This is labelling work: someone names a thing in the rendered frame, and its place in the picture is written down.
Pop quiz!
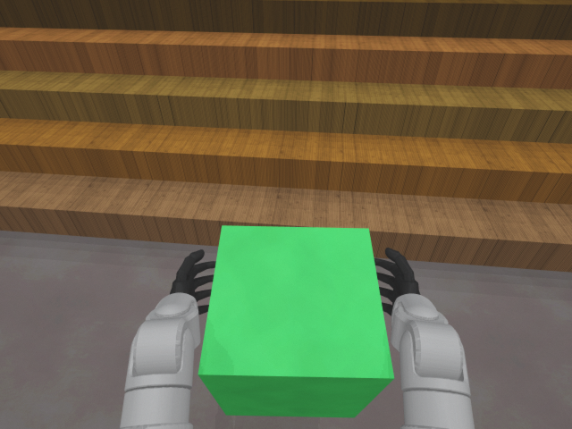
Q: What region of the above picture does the right robot forearm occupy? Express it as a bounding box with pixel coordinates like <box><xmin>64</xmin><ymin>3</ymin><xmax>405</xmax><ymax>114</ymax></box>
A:
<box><xmin>391</xmin><ymin>293</ymin><xmax>475</xmax><ymax>429</ymax></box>

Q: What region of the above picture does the left robot forearm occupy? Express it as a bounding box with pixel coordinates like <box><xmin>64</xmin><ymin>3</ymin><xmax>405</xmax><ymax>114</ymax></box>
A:
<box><xmin>118</xmin><ymin>292</ymin><xmax>200</xmax><ymax>429</ymax></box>

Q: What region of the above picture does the right robot hand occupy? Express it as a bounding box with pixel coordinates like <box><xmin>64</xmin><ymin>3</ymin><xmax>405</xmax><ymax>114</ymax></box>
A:
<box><xmin>374</xmin><ymin>248</ymin><xmax>420</xmax><ymax>316</ymax></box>

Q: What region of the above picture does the carton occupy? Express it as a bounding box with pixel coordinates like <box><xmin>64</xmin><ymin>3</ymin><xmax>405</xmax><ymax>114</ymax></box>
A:
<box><xmin>198</xmin><ymin>225</ymin><xmax>394</xmax><ymax>417</ymax></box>

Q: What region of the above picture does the left robot hand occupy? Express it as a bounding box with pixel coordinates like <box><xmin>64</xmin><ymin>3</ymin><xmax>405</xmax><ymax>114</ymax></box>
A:
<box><xmin>170</xmin><ymin>249</ymin><xmax>216</xmax><ymax>315</ymax></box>

